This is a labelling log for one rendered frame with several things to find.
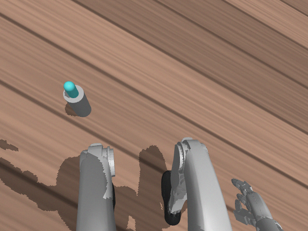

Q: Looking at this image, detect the right robot foot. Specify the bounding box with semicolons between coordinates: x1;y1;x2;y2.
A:
161;170;181;226

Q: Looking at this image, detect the right robot hand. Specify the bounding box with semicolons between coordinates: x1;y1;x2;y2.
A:
231;179;273;227

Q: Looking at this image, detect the right robot arm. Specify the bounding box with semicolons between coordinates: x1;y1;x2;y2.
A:
256;218;284;231

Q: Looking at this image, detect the bottle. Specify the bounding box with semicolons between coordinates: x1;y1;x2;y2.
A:
63;81;91;117

